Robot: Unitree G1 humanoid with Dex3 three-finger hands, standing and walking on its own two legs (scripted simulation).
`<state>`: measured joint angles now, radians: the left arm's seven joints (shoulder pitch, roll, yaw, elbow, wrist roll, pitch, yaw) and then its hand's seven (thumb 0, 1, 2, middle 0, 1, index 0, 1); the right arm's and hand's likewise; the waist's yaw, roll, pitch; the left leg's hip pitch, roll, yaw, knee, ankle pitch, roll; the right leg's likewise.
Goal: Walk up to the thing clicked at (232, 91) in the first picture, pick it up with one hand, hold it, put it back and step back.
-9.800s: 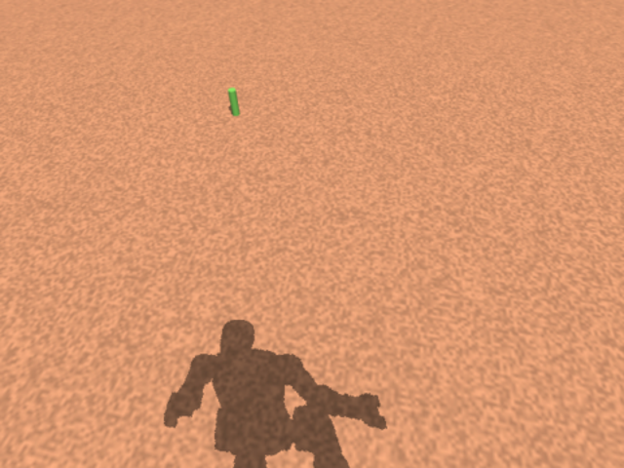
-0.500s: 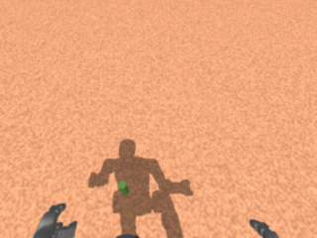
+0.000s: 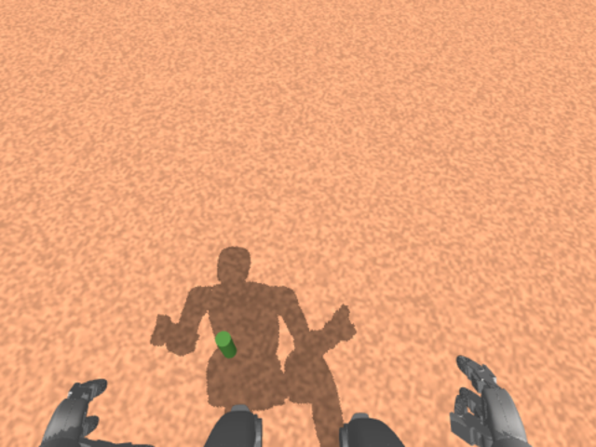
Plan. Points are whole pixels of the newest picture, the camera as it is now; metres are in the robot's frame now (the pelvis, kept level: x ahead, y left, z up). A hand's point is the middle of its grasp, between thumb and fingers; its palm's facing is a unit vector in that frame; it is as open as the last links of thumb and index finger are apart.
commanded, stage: go down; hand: left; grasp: from the side
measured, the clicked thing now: (226, 345) +0.39 +0.19 -0.64
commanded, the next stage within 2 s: none
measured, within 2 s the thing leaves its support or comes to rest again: neither
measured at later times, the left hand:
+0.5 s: hand (110, 434) +0.15 +0.28 -0.17, palm faces -0.04 -0.90 -0.43, open 15.8 cm
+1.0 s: hand (118, 367) +0.26 +0.33 -0.26, palm faces -0.01 -0.88 -0.47, open 16.1 cm
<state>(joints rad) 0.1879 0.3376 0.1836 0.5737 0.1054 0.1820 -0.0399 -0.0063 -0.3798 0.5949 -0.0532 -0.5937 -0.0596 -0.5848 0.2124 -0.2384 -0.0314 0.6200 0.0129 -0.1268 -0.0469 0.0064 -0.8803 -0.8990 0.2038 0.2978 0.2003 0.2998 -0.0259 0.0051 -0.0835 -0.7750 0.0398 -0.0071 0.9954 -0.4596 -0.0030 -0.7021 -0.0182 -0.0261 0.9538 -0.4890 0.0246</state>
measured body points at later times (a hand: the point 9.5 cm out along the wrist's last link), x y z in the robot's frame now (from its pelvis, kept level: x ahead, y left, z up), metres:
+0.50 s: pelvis -0.02 -0.01 -0.06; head +0.11 +0.01 +0.37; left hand +0.15 +0.33 -0.15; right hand +0.16 -0.26 -0.15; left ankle +0.01 +0.12 -0.68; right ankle -0.01 -0.14 -0.68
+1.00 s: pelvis -0.06 +0.00 -0.18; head +0.12 +0.02 +0.23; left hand +0.26 +0.37 -0.23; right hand +0.09 -0.28 -0.30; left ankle +0.01 +0.12 -0.68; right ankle -0.01 -0.14 -0.68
